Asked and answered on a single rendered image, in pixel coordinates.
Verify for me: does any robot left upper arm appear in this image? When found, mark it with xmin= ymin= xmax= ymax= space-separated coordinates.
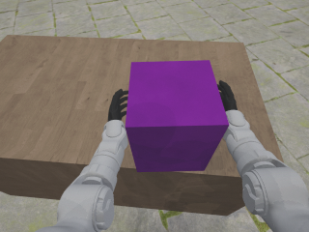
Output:
xmin=35 ymin=184 xmax=115 ymax=232

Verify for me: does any robot right upper arm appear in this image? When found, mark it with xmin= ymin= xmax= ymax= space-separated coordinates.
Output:
xmin=242 ymin=166 xmax=309 ymax=232

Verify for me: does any robot left hand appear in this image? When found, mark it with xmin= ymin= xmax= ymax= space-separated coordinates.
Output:
xmin=107 ymin=89 xmax=128 ymax=122

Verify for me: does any carton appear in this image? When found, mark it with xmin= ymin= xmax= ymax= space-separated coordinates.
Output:
xmin=125 ymin=60 xmax=229 ymax=172

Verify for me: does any pedestal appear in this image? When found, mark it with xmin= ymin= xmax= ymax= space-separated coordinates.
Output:
xmin=0 ymin=35 xmax=284 ymax=217

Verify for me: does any left robot forearm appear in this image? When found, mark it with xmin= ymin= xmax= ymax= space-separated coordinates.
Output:
xmin=57 ymin=120 xmax=128 ymax=220

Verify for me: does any right robot forearm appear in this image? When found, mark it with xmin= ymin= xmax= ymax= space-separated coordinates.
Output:
xmin=223 ymin=109 xmax=309 ymax=203

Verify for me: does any robot right hand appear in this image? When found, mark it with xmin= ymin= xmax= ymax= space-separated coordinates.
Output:
xmin=217 ymin=80 xmax=238 ymax=112

